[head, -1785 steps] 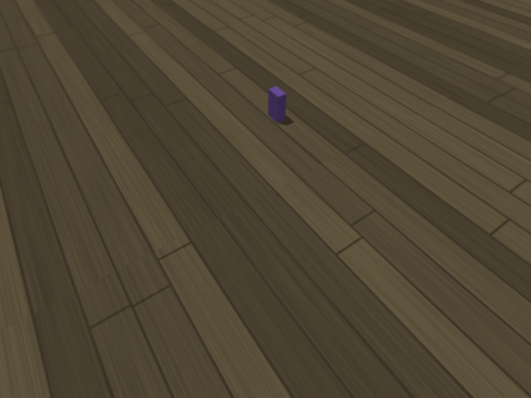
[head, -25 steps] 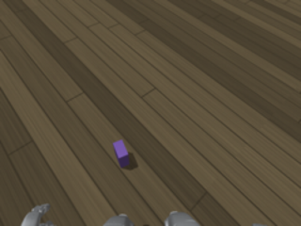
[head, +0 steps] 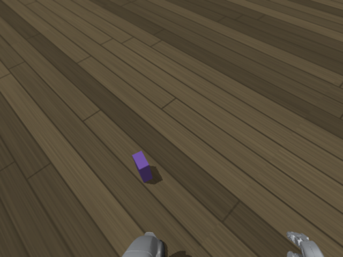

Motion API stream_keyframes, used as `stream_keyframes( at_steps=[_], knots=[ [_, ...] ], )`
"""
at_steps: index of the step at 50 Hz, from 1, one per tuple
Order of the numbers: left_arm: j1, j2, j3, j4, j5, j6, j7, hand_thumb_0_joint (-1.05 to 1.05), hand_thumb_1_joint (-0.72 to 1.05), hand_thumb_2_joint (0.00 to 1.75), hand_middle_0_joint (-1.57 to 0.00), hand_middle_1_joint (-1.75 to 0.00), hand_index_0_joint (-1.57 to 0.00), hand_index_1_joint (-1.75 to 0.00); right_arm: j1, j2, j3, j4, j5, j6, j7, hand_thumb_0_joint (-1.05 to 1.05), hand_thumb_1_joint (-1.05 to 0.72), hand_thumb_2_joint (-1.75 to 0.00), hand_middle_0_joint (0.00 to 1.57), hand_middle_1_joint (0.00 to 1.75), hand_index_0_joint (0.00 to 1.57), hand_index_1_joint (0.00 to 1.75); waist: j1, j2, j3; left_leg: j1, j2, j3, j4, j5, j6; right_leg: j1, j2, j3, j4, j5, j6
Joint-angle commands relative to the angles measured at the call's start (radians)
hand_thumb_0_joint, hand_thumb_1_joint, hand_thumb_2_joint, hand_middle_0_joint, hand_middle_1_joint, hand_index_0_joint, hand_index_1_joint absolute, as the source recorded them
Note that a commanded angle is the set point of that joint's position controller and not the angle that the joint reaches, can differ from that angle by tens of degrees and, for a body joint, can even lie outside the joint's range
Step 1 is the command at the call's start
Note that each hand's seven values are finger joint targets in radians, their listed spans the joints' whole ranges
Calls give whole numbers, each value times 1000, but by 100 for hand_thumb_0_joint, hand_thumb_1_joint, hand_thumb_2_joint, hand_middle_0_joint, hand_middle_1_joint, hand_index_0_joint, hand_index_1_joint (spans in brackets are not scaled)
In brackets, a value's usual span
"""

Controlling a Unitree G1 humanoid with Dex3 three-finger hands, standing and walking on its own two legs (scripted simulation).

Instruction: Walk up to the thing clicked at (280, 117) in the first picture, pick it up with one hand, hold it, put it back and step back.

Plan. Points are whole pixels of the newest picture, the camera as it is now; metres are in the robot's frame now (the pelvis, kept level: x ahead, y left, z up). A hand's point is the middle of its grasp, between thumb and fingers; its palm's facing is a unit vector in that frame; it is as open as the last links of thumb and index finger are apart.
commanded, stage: step back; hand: left
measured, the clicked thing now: (142, 167) +0.64 +0.20 -0.66
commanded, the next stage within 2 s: none
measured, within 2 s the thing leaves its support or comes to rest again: neither
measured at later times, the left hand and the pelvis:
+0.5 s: hand out of the picture -0.01 +0.27 -0.14, palm faces +0.11 -0.93 -0.35, open 7.4 cm; pelvis -0.12 +0.00 +0.01, yaw +6 degrees
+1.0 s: hand out of the picture -0.18 +0.25 -0.12, palm faces +0.09 -0.88 -0.46, open 7.4 cm; pelvis -0.26 -0.04 +0.00, yaw +6 degrees
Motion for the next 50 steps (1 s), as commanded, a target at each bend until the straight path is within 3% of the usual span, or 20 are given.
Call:
stream_keyframes(
  at_steps=[1, 3, 9, 11, 14, 16, 17, 18, 19, 23, 29, 33, 34, 35, 36, 37, 40, 45, 47, 50],
  knots=[
    [-152, 310, 79, -167, 15, -45, 36, 0, 90, 90, -20, -30, -20, -30, 31, -228, -60, -54, 7, -16, -10, 0, -90, -90, 20, 30, 20, 30, -16, -212, 32, 52, -89, -166, 471, -139, -19, -334, -375, 421, -451, 61, -236],
    [-214, 245, 65, -169, 11, -52, 40, 0, 90, 90, -20, -30, -20, -30, 115, -173, -38, -27, 12, -24, -15, 0, -90, -90, 20, 30, 20, 30, -85, -171, -24, -6, -137, -154, 474, -61, -15, -169, -220, 154, -335, 363, -120],
    [-17, 229, 67, -171, 10, -45, 53, 0, 90, 90, -20, -30, -20, -30, 74, -170, -19, -74, 5, -39, -26, 0, -90, -90, 20, 30, 20, 30, 51, -204, -158, -91, -43, -92, 210, -166, -43, 257, -292, 194, -205, 542, -184],
    [-4, 238, 68, -179, 5, -39, 58, 0, 90, 90, -20, -30, -20, -30, 86, -163, -17, -84, -1, -49, -27, 0, -90, -90, 20, 30, 20, 30, 53, -231, -215, -30, 16, -68, 25, -170, -26, 318, -312, 194, -129, 668, -178],
    [-50, 255, 57, -193, -15, -22, 48, 0, 90, 90, -20, -30, -20, -30, 174, -162, -29, -43, -6, -52, -23, 0, -90, -90, 20, 30, 20, 30, 17, -227, -251, 156, -7, 30, -238, 7, -5, 239, -267, 132, -27, 696, -144],
    [-81, 229, 42, -217, -22, -12, 41, 0, 90, 90, -20, -30, -20, -30, 196, -215, -52, -38, -18, -57, -24, 0, -90, -90, 20, 30, 20, 30, -2, -118, -260, 300, 73, -69, -319, 350, 26, 60, -209, 102, 30, 489, -67],
    [-79, 205, 39, -229, -28, -12, 39, 0, 90, 90, -20, -30, -20, -30, 176, -291, -69, -53, -24, -56, -22, 0, -90, -90, 20, 30, 20, 30, 8, 71, -260, 358, 250, -304, -305, 508, 111, -97, -89, 27, 148, 264, -18],
    [-143, 219, 50, -233, -32, -11, 46, 0, 90, 90, -20, -30, -20, -30, 121, -363, -79, -72, -16, -51, -13, 0, -90, -90, 20, 30, 20, 30, -26, 187, -207, 275, 356, -408, -331, 591, 258, -166, 39, 8, 286, -176, 6],
    [-175, 231, 56, -224, -20, -11, 54, 0, 90, 90, -20, -30, -20, -30, 114, -368, -81, -78, -23, -55, -16, 0, -90, -90, 20, 30, 20, 30, -59, 195, -173, 186, 415, -491, -354, 572, 326, -166, 32, 112, 464, -276, 11],
    [-59, 210, 53, -174, -38, -12, 42, 0, 90, 90, -20, -30, -20, -30, 17, -239, -45, -106, -17, -55, -31, 0, -90, -90, 20, 30, 20, 30, 26, 73, -150, 263, 254, -191, -262, 612, 214, -261, 65, 159, 584, -125, -10],
    [-58, 184, 41, -172, -24, -43, 44, 0, 90, 90, -20, -30, -20, -30, 79, -230, -51, -112, -21, -41, -28, 0, -90, -90, 20, 30, 20, 30, -33, 135, -179, 421, 252, -161, -168, 599, 241, -223, -6, 62, 157, -110, 46],
    [55, 194, 45, -95, -5, -67, 46, 0, 90, 90, -20, -30, -20, -30, 2, -230, -46, -131, 13, -16, -17, 0, -90, -90, 20, 30, 20, 30, 21, 111, -274, 313, 176, -102, -14, 432, 137, 46, -14, 5, -302, 275, 22],
    [39, 261, 59, -101, 6, -75, 46, 0, 90, 90, -20, -30, -20, -30, 1, -191, -32, -140, 24, -16, -15, 0, -90, -90, 20, 30, 20, 30, 7, -10, -269, 137, 111, -87, 48, 258, 83, 128, -103, 181, -247, 387, -10],
    [18, 341, 81, -115, 10, -73, 42, 0, 90, 90, -20, -30, -20, -30, 4, -154, -19, -161, 26, -18, -16, 0, -90, -90, 20, 30, 20, 30, 10, -239, -225, -81, -35, -35, 179, -103, 22, 163, -273, 420, -264, 441, -108],
    [-35, 430, 94, -153, 16, -69, 44, 0, 90, 90, -20, -30, -20, -30, -23, -181, -36, -160, 14, -9, -34, 0, -90, -90, 20, 30, 20, 30, 65, -336, -195, -24, -53, -111, 404, -317, 1, -53, -458, 606, -289, 515, -291],
    [-71, 393, 92, -166, 6, -69, 49, 0, 90, 90, -20, -30, -20, -30, -9, -219, -52, -142, 18, -12, -35, 0, -90, -90, 20, 30, 20, 30, 37, -279, -142, 22, -16, -180, 480, -300, -4, -148, -461, 586, -288, 523, -298],
    [-133, 278, 62, -173, 2, -63, 52, 0, 90, 90, -20, -30, -20, -30, 46, -190, -36, -92, 24, -14, -28, 0, -90, -90, 20, 30, 20, 30, -22, -164, -120, -35, -107, -164, 520, -177, -4, -47, -249, 233, -191, 633, -167],
    [-11, 247, 58, -173, 11, -51, 62, 0, 90, 90, -20, -30, -20, -30, 33, -162, -20, -106, 8, -26, -35, 0, -90, -90, 20, 30, 20, 30, 54, -202, -168, -72, -70, -97, 312, -205, -38, 163, -235, 212, -152, 645, -180],
    [-18, 269, 65, -186, 11, -45, 70, 0, 90, 90, -20, -30, -20, -30, 49, -165, -24, -113, 1, -30, -33, 0, -90, -90, 20, 30, 20, 30, 51, -251, -202, -15, -9, -78, 170, -215, -34, 185, -293, 247, -133, 666, -197],
    [-81, 284, 59, -208, -2, -32, 68, 0, 90, 90, -20, -30, -20, -30, 128, -178, -42, -81, -11, -31, -24, 0, -90, -90, 20, 30, 20, 30, 5, -278, -238, 159, 22, -24, -115, -93, -2, 101, -283, 235, -78, 612, -157]
  ],
)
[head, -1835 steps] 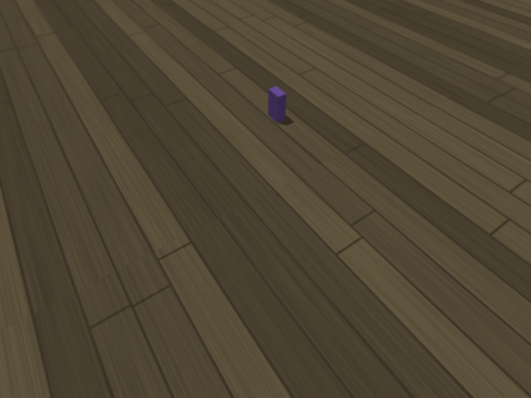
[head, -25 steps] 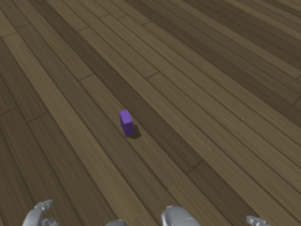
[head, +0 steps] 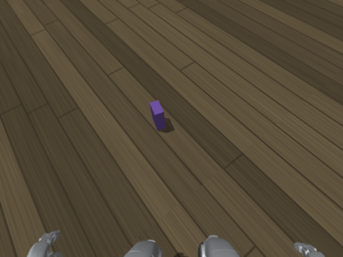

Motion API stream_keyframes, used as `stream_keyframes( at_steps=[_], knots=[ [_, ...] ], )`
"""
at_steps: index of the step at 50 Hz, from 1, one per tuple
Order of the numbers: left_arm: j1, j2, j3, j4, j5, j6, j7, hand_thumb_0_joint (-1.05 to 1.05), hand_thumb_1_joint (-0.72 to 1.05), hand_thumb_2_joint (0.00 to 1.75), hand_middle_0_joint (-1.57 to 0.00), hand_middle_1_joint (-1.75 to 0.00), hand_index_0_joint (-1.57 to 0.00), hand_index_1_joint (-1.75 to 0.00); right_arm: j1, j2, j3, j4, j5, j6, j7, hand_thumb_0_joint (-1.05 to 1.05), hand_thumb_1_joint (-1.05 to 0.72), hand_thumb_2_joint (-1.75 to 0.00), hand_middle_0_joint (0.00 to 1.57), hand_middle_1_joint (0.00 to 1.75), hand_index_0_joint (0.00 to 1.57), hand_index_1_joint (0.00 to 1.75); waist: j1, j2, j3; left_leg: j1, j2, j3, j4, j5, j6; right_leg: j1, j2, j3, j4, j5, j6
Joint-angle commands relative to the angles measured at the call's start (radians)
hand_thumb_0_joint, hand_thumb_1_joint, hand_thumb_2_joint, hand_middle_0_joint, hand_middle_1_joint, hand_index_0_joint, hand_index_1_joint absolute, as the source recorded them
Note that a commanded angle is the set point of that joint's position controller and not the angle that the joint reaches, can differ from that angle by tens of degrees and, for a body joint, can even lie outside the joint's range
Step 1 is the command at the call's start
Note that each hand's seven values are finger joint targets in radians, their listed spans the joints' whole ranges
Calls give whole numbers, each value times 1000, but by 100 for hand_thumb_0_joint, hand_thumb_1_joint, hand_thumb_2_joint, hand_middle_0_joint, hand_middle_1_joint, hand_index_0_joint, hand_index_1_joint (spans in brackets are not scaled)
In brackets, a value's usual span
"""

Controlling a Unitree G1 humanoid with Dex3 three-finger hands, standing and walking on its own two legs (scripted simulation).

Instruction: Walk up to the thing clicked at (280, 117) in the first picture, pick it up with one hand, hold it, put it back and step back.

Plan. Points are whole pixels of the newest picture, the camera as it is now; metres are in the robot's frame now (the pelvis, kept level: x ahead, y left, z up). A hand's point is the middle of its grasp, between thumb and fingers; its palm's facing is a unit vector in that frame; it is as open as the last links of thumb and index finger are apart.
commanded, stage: step back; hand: left
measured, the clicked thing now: (157, 115) +0.93 +0.13 -0.66
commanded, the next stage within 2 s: stand in 1.62 s
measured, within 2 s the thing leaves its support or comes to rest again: neither
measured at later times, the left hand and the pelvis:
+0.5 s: hand out of the picture -0.10 +0.25 -0.13, palm faces -0.06 -0.90 -0.43, open 7.4 cm; pelvis -0.17 -0.02 +0.00, yaw -5 degrees
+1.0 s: hand out of the picture -0.20 +0.26 -0.14, palm faces +0.04 -0.93 -0.37, open 7.4 cm; pelvis -0.25 -0.01 +0.01, yaw +0 degrees
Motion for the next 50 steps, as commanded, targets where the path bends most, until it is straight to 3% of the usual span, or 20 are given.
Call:
stream_keyframes(
  at_steps=[1, 2, 4, 5, 6, 9, 16, 19, 21, 22, 23, 27, 32, 36, 38, 39, 40, 43, 46, 50],
  knots=[
    [-38, 266, 64, -82, -14, -1, 17, 0, 90, 90, -20, -30, -20, -30, 112, -162, -58, -37, -18, -33, -2, 0, -90, -90, 20, 30, 20, 30, -28, -230, -290, 123, 33, 93, -401, 221, 30, 213, -207, 212, -31, 395, -143],
    [-37, 245, 53, -86, -16, 7, 12, 0, 90, 90, -20, -30, -20, -30, 119, -176, -68, -27, -25, -33, -1, 0, -90, -90, 20, 30, 20, 30, -31, -167, -278, 170, 25, 83, -469, 319, 42, 139, -168, 192, 6, 275, -105],
    [9, 176, 37, -86, -28, 8, 10, 0, 90, 90, -20, -30, -20, -30, 42, -304, -91, -64, -45, -30, 6, 0, -90, -90, 20, 30, 20, 30, -10, 172, -251, 229, 351, -358, -565, 425, 197, -160, 87, 62, 280, -254, -19],
    [-51, 229, 62, -77, -19, 9, 23, 0, 90, 90, -20, -30, -20, -30, 4, -369, -95, -82, -35, -29, 13, 0, -90, -90, 20, 30, 20, 30, -59, 225, -222, -12, 472, -474, -617, 371, 341, -46, 100, 133, 488, -432, -1],
    [-52, 263, 70, -56, -14, 10, 20, 0, 90, 90, -20, -30, -20, -30, -56, -336, -92, -86, -37, -38, 7, 0, -90, -90, 20, 30, 20, 30, -36, 178, -162, -116, 473, -466, -629, 323, 346, -1, 83, 191, 592, -395, -6],
    [69, 230, 69, 4, -35, 17, 1, 0, 90, 90, -20, -30, -20, -30, -162, -214, -56, -109, -46, -38, -1, 0, -90, -90, 20, 30, 20, 30, 57, 82, -134, -58, 272, -118, -555, 377, 219, -54, 129, 188, 654, -224, -11],
    [58, 185, 42, 8, -20, -23, -3, 0, 90, 90, -20, -30, -20, -30, -20, -203, -57, -78, -31, -20, 5, 0, -90, -90, 20, 30, 20, 30, -28, 177, -249, 333, 283, -98, -394, 636, 254, -19, 28, 63, 51, -286, 41],
    [136, 176, 39, 68, -11, -38, 0, 0, 90, 90, -20, -30, -20, -30, -47, -229, -54, -74, -4, 6, 11, 0, -90, -90, 20, 30, 20, 30, 0, 158, -335, 297, 231, -33, -264, 694, 185, 174, 51, -27, -344, 21, 24],
    [151, 289, 70, 82, 12, -41, 3, 0, 90, 90, -20, -30, -20, -30, -75, -161, -31, -103, 5, 2, 14, 0, -90, -90, 20, 30, 20, 30, 8, -78, -291, -67, 102, 10, -141, 350, 89, 315, -109, 253, -266, 148, -40],
    [95, 406, 98, 51, 12, -29, 2, 0, 90, 90, -20, -30, -20, -30, -122, -139, -35, -129, 6, 0, -2, 0, -90, -90, 20, 30, 20, 30, 62, -312, -230, -178, -35, 24, 39, -51, 25, 153, -350, 509, -320, 160, -225],
    [40, 431, 102, 12, 14, -34, 9, 0, 90, 90, -20, -30, -20, -30, -118, -185, -60, -125, 2, 9, -11, 0, -90, -90, 20, 30, 20, 30, 68, -325, -144, -137, 19, -106, 240, -99, 5, -34, -456, 635, -374, 126, -308],
    [-25, 249, 62, 18, 3, -45, 12, 0, 90, 90, -20, -30, -20, -30, -26, -151, -34, -47, 8, -10, -4, 0, -90, -90, 20, 30, 20, 30, -27, -146, -157, -165, -67, -55, 274, 65, 20, 160, -163, 147, -159, 470, -140],
    [123, 246, 70, 41, 17, -52, 8, 0, 90, 90, -20, -30, -20, -30, -73, -125, -25, -52, -12, -36, 1, 0, -90, -90, 20, 30, 20, 30, 74, -213, -206, -178, 8, 19, -79, 18, -8, 394, -173, 217, -171, 221, -157],
    [26, 272, 59, 23, 0, -37, -7, 0, 90, 90, -20, -30, -20, -30, 30, -134, -48, 17, -24, -55, 13, 0, -90, -90, 20, 30, 20, 30, 5, -227, -210, 176, 23, 112, -492, 144, 18, 153, -202, 227, -170, -35, -145],
    [42, 199, 28, 24, -4, -39, -11, 0, 90, 90, -20, -30, -20, -30, 60, -169, -66, 44, -40, -63, 12, 0, -90, -90, 20, 30, 20, 30, -9, -80, -226, 352, 106, -68, -563, 169, 64, -27, -147, 176, -54, -67, -73],
    [25, 160, 15, 30, -20, -43, -16, 0, 90, 90, -20, -30, -20, -30, 10, -237, -69, 28, -40, -66, 16, 0, -90, -90, 20, 30, 20, 30, -4, 115, -199, 263, 277, -347, -638, -69, 155, -119, -20, 67, 26, -247, -14],
    [-22, 238, 41, 60, -21, -44, -12, 0, 90, 90, -20, -30, -20, -30, -52, -288, -69, 16, -30, -63, 24, 0, -90, -90, 20, 30, 20, 30, -17, 138, -142, -26, 368, -397, -692, -304, 253, 52, -6, 15, 153, -320, -2],
    [60, 206, 39, 107, -24, -60, -32, 0, 90, 90, -20, -30, -20, -30, -147, -180, -35, -3, -41, -66, 31, 0, -90, -90, 20, 30, 20, 30, 47, 109, -70, -93, 208, -128, -630, -164, 154, 173, 10, 0, -13, -175, -13],
    [84, 194, 42, 155, -11, -74, -24, 0, 90, 90, -20, -30, -20, -30, -108, -162, -34, 25, -28, -62, 38, 0, -90, -90, 20, 30, 20, 30, 42, 88, -107, -82, 165, -75, -539, -95, 92, 309, 37, -27, -223, -73, -20],
    [28, 336, 71, 147, 15, -95, -10, 0, 90, 90, -20, -30, -20, -30, -47, -161, -47, 44, -29, -47, 31, 0, -90, -90, 20, 30, 20, 30, 22, -116, -25, -93, 51, -7, -32, -35, 27, 25, -366, 570, -522, -692, -208]
  ],
)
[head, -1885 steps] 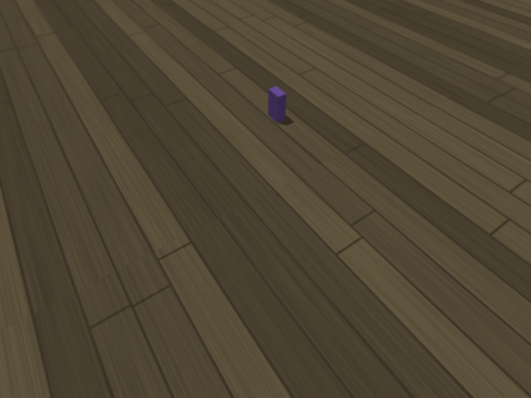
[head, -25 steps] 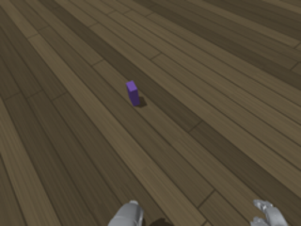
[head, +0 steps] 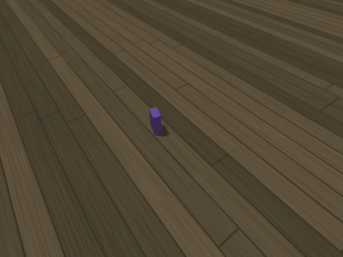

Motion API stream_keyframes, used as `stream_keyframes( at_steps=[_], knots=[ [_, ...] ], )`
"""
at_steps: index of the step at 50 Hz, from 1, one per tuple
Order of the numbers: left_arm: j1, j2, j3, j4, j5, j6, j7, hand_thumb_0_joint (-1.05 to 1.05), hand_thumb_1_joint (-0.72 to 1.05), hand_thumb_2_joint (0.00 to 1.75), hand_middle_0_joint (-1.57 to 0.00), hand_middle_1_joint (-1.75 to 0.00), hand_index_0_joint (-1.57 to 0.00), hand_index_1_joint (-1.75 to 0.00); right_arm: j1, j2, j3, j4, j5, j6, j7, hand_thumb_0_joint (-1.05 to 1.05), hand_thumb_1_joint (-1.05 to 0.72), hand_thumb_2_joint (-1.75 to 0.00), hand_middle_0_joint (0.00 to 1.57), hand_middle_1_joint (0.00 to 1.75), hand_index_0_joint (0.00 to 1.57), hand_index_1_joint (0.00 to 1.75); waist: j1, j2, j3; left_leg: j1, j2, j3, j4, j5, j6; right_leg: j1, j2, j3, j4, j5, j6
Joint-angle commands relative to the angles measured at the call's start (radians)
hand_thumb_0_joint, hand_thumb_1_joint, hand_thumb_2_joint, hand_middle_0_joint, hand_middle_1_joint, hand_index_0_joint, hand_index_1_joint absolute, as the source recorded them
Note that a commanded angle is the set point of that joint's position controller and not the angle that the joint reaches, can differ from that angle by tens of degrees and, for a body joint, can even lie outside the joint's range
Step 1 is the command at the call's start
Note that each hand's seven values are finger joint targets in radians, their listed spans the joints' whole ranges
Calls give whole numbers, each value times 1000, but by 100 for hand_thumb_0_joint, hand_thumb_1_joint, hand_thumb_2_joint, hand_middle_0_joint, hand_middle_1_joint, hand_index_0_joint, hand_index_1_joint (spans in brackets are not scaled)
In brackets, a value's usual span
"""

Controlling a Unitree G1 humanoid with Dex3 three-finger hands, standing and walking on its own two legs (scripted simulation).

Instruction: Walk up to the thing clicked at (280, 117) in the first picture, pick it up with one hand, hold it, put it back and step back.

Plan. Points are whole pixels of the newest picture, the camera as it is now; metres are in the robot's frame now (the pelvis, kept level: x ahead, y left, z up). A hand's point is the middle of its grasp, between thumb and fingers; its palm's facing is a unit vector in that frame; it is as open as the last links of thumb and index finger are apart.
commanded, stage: step back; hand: left
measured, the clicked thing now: (155, 121) +1.18 +0.15 -0.67
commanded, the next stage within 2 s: stand in 0.62 s
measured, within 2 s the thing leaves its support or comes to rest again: neither
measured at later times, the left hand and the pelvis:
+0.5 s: hand out of the picture +0.12 +0.31 -0.14, palm faces +0.03 -0.92 -0.39, open 7.4 cm; pelvis +0.04 +0.04 +0.00, yaw +1 degrees
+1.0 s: hand out of the picture +0.15 +0.28 -0.14, palm faces -0.01 -0.95 -0.32, open 7.4 cm; pelvis +0.05 +0.03 +0.02, yaw +0 degrees
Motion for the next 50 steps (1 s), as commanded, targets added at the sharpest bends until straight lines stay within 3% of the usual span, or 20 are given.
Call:
stream_keyframes(
  at_steps=[1, 5, 8, 10, 11, 12, 13, 14, 16, 18, 20, 22, 24, 25, 27, 29, 30, 31, 34, 50],
  knots=[
    [-131, 334, 79, -95, 19, -49, 30, 0, 90, 90, -20, -30, -20, -30, -16, -244, -65, -69, 2, -23, -15, 0, -90, -90, 20, 30, 20, 30, -30, -80, 139, -172, 28, -60, 230, -126, 10, -177, -407, 568, -418, -629, -197],
    [-69, 287, 68, -67, 16, -60, 24, 0, 90, 90, -20, -30, -20, -30, -27, -200, -59, -65, 0, -36, -3, 0, -90, -90, 20, 30, 20, 30, 1, -111, 63, -174, 17, -27, 132, -60, 4, -47, -296, 360, -351, -353, -141],
    [-123, 294, 66, -81, 15, -50, 19, 0, 90, 90, -20, -30, -20, -30, 15, -188, -59, -58, 1, -47, -1, 0, -90, -90, 20, 30, 20, 30, -36, -162, -12, -38, 26, 38, -87, -18, 6, -45, -280, 253, -257, -187, -127],
    [-119, 235, 40, -81, 4, -38, 14, 0, 90, 90, -20, -30, -20, -30, 50, -197, -73, -32, -9, -56, -12, 0, -90, -90, 20, 30, 20, 30, -54, -98, -57, 119, -22, 60, -245, 109, 12, -80, -199, 138, -99, 4, -66],
    [-89, 194, 26, -80, 0, -33, 14, 0, 90, 90, -20, -30, -20, -30, 53, -218, -83, -29, -19, -61, -20, 0, -90, -90, 20, 30, 20, 30, -51, -20, -85, 194, 51, -54, -300, 101, 32, -147, -161, 92, 21, 77, -42],
    [-72, 136, 9, -91, -14, -31, 11, 0, 90, 90, -20, -30, -20, -30, 40, -267, -88, -41, -27, -70, -28, 0, -90, -90, 20, 30, 20, 30, -42, 139, -95, 222, 236, -322, -389, 107, 89, -245, -57, 17, 167, 0, 9],
    [-88, 180, 21, -72, -20, -22, 18, 0, 90, 90, -20, -30, -20, -30, -12, -321, -90, -60, -17, -71, -28, 0, -90, -90, 20, 30, 20, 30, -37, 142, -60, 137, 310, -406, -393, 1, 183, -248, -35, 34, 192, -251, 17],
    [-100, 227, 30, -61, -18, -23, 18, 0, 90, 90, -20, -30, -20, -30, -29, -325, -90, -56, -9, -67, -25, 0, -90, -90, 20, 30, 20, 30, -44, 114, -37, 47, 311, -377, -372, -33, 229, -167, -67, 70, 215, -287, 15],
    [-110, 208, 22, -61, -19, -28, 13, 0, 90, 90, -20, -30, -20, -30, -55, -264, -73, -57, -14, -63, -26, 0, -90, -90, 20, 30, 20, 30, -30, 94, -12, 106, 230, -228, -319, 155, 177, -191, -62, 69, 130, -259, 5],
    [-73, 185, 17, -42, -24, -40, 17, 0, 90, 90, -20, -30, -20, -30, -57, -243, -65, -46, -3, -67, -30, 0, -90, -90, 20, 30, 20, 30, -15, 144, -38, 153, 183, -124, -223, 485, 133, -133, -46, 12, 12, -112, 9],
    [-51, 170, 18, -19, -22, -47, 25, 0, 90, 90, -20, -30, -20, -30, -70, -240, -58, -38, 16, -56, -32, 0, -90, -90, 20, 30, 20, 30, 1, 153, -81, 131, 149, -41, -133, 669, 90, 21, -35, -14, -147, 116, 10],
    [1, 222, 33, 11, -13, -51, 39, 0, 90, 90, -20, -30, -20, -30, -91, -194, -44, -58, 36, -49, -34, 0, -90, -90, 20, 30, 20, 30, 20, 37, -135, -23, 95, 1, -35, 528, 43, 226, -107, 105, -122, 387, -23],
    [-55, 314, 46, -6, -14, -49, 37, 0, 90, 90, -20, -30, -20, -30, -79, -170, -40, -56, 32, -40, -38, 0, -90, -90, 20, 30, 20, 30, -3, -112, -103, -82, 7, 60, 40, 47, 7, 137, -324, 343, -167, 281, -156],
    [-141, 312, 42, -31, -10, -46, 33, 0, 90, 90, -20, -30, -20, -30, -30, -177, -42, -24, 19, -39, -40, 0, -90, -90, 20, 30, 20, 30, -40, -147, -63, -27, 23, 52, 8, -55, 8, 52, -355, 354, -158, 245, -182],
    [-204, 250, 24, -55, -14, -37, 30, 0, 90, 90, -20, -30, -20, -30, 5, -191, -44, 13, 12, -55, -37, 0, -90, -90, 20, 30, 20, 30, -70, -113, -63, 75, 60, 7, -209, 166, 26, -1, -250, 207, -93, 310, -87],
    [-175, 196, 13, -47, -24, -33, 28, 0, 90, 90, -20, -30, -20, -30, -38, -232, -53, 18, 10, -69, -35, 0, -90, -90, 20, 30, 20, 30, -24, -35, -68, 98, 164, -105, -263, 430, 84, -11, -111, 73, 15, 298, -4],
    [-166, 199, 11, -27, -23, -31, 25, 0, 90, 90, -20, -30, -20, -30, -92, -243, -48, 8, 15, -71, -32, 0, -90, -90, 20, 30, 20, 30, 0, -34, -42, 61, 180, -109, -242, 431, 106, 5, -83, 55, -9, 210, 11],
    [-152, 194, -4, -7, -35, -26, 25, 0, 90, 90, -20, -30, -20, -30, -99, -256, -42, 8, 12, -81, -34, 0, -90, -90, 20, 30, 20, 30, 4, -75, -30, 60, 185, -138, -231, 578, 102, 66, -119, 92, -64, 289, 20],
    [-160, 200, 1, 4, -32, -29, 24, 0, 90, 90, -20, -30, -20, -30, -56, -225, -33, 33, 24, -86, -44, 0, -90, -90, 20, 30, 20, 30, -20, -29, -103, 145, 128, -31, -215, 777, 37, 137, -140, 100, -54, 543, 3],
    [-233, 202, -20, 65, -20, -18, 16, 0, 90, 90, -20, -30, -20, -30, -160, -199, -7, 63, 30, -64, -37, 0, -90, -90, 20, 30, 20, 30, -28, -16, -85, 179, 115, -2, -361, 395, 11, 163, -156, 116, -261, 323, 17]
  ],
)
